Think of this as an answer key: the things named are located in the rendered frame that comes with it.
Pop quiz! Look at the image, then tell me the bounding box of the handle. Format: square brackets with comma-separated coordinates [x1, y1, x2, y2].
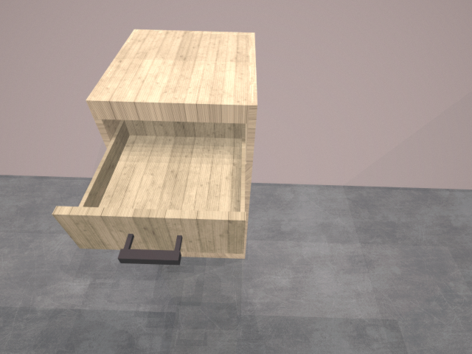
[117, 234, 182, 265]

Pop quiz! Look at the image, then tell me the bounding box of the drawer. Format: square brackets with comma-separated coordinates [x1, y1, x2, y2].
[52, 120, 246, 254]

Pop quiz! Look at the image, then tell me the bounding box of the cabinet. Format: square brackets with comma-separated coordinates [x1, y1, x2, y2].
[86, 29, 257, 259]

